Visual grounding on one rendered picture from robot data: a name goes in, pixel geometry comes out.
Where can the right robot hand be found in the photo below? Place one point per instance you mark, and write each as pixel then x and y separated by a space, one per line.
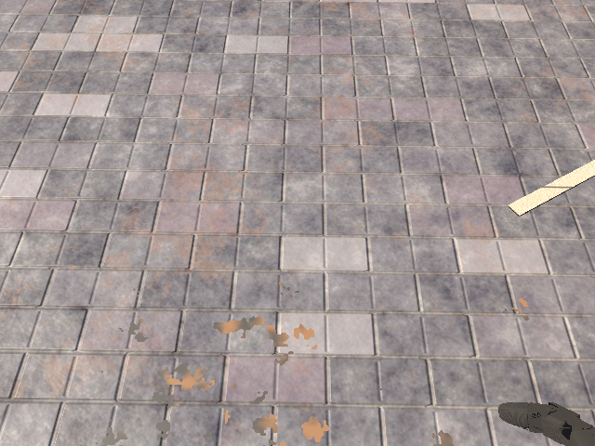
pixel 554 421

